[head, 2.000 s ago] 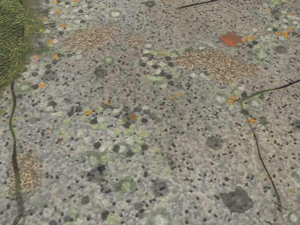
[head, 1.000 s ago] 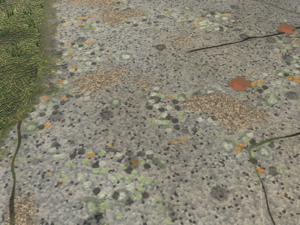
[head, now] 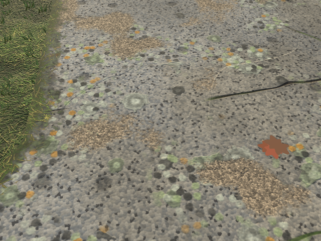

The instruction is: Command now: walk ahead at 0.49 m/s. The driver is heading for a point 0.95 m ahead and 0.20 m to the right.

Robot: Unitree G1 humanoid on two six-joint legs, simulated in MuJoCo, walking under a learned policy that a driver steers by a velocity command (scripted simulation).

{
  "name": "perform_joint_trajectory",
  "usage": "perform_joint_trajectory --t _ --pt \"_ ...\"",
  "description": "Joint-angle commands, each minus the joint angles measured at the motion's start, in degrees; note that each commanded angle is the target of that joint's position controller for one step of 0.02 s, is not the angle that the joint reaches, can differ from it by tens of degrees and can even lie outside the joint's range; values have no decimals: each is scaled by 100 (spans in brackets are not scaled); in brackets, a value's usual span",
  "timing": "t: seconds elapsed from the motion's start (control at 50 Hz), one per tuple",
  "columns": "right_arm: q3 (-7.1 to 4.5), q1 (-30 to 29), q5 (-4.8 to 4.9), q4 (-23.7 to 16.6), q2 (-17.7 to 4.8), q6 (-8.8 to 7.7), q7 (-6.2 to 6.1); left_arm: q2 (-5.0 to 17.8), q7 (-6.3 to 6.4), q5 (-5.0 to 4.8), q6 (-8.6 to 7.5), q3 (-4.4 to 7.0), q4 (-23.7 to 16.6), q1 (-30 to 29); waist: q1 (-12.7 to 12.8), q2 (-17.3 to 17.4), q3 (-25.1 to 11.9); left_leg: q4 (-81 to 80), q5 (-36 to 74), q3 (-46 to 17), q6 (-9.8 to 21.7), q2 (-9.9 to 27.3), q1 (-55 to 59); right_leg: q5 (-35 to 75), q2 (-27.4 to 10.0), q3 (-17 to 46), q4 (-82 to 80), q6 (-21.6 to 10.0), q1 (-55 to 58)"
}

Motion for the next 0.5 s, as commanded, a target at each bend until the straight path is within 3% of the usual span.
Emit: perform_joint_trajectory --t 0.02,0.08,0.12,0.16,0.18,0.2,0.22,0.24,0.26,0.28,0.3,0.34,0.36,0.4,0.5 --pt "35 -799 39 -492 -183 -114 99 918 56 -44 2 179 -178 205 92 -277 616 -634 237 161 -34 -126 -68 540 -1631 800 -550 -709 -192" --pt "88 -1220 74 -705 -187 -173 215 955 49 -51 113 213 -71 493 210 -302 699 -1047 -226 216 46 -238 -166 940 -1834 792 -207 -719 440" --pt "83 -1205 93 -786 -287 -209 278 1018 56 -68 164 253 -58 489 97 -448 634 -1250 -669 253 189 -334 64 1516 -1978 834 97 -653 716" --pt "-23 -623 87 -679 -556 -237 289 1126 58 -70 203 289 -125 287 -299 -671 217 -1391 -1006 475 400 -636 1118 3230 -1922 727 801 -513 774" --pt "-163 266 79 -410 -810 -242 260 1054 55 -54 229 257 -172 181 -753 -643 -342 -1493 -878 589 592 -792 2356 3993 -1647 493 1798 -363 539" --pt "-291 1417 5 -137 -1191 -234 204 880 57 21 208 167 -323 128 -1195 -411 -1213 -1153 -721 -154 957 -86 4262 3129 -1380 294 3340 -174 -588" --pt "-432 2089 -42 54 -1715 -176 188 163 -16 41 68 -44 -403 759 -993 1026 -2118 -1467 -1752 -2875 1895 1378 6584 182 -321 66 5615 288 -3098" --pt "-265 2090 -26 48 -1179 -161 187 460 -30 -57 -93 19 -328 538 -1116 1005 -2248 -2181 -2011 -3917 1905 1555 6636 -2163 -209 970 6368 214 -3816" --pt "-164 1577 -5 -15 -916 -165 169 936 -54 -236 -191 155 -532 -46 -1031 809 -1317 -2283 -1960 -2985 1578 1329 5876 -1862 -566 987 6606 105 -4269" --pt "-108 1056 -10 -133 -759 -161 160 935 -35 -261 -223 156 -610 -360 -840 451 -760 -2448 -1507 -2200 1422 1100 4964 -1319 -898 771 6366 87 -4170" --pt "-55 716 -42 -179 -560 -167 177 864 -4 -199 -192 181 -600 -489 -678 181 -351 -2695 -1181 -1631 1331 898 4188 -952 -1083 700 5990 120 -3957" --pt "-8 470 -109 -152 -366 -222 208 607 15 -170 5 197 -502 -216 -359 396 -108 -3101 -1017 -951 1197 625 3330 -553 -1296 764 5587 175 -3309" --pt "-22 490 -108 -102 -399 -251 209 467 18 -175 87 182 -474 -136 -300 385 -28 -3229 -849 -701 1223 596 3111 -482 -1304 761 5504 217 -3237" --pt "-66 598 -142 5 -547 -287 160 437 41 -165 176 202 -579 -306 -261 324 170 -3406 -537 -286 1249 595 2959 -94 -1293 855 5219 305 -3508" --pt "-83 699 -137 90 -678 -269 8 379 -54 -86 127 211 -898 -1116 -429 235 371 -3555 -240 640 1018 410 3108 1494 -1134 679 3508 357 -3647"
